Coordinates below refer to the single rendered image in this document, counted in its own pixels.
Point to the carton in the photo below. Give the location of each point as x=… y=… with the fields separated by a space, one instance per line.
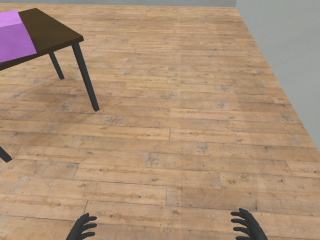
x=15 y=41

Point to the left robot hand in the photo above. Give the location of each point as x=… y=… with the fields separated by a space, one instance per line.
x=79 y=227

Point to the right robot hand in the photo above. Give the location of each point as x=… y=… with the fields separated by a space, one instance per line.
x=253 y=230

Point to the table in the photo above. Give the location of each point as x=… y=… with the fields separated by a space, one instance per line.
x=49 y=35

